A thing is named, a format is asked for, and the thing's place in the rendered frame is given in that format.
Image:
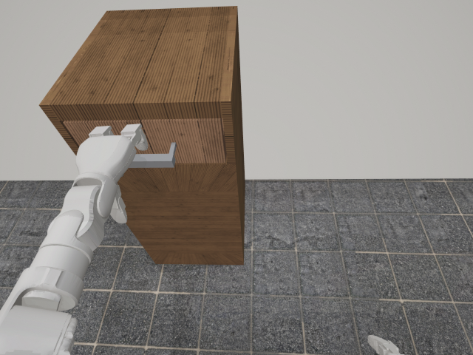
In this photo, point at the robot left hand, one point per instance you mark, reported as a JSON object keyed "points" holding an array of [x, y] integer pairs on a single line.
{"points": [[111, 155]]}

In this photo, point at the cabinet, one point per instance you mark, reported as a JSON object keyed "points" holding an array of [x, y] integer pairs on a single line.
{"points": [[176, 63]]}

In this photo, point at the left robot upper arm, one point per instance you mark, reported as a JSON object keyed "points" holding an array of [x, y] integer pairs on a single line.
{"points": [[35, 331]]}

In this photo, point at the drawer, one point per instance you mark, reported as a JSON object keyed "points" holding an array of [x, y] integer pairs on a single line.
{"points": [[199, 140]]}

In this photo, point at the handle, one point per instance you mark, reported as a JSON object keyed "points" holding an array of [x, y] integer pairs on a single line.
{"points": [[155, 160]]}

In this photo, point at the robot right hand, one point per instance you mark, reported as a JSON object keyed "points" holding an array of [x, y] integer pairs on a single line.
{"points": [[383, 347]]}

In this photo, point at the left robot forearm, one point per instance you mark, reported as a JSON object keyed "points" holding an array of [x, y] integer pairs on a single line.
{"points": [[54, 280]]}

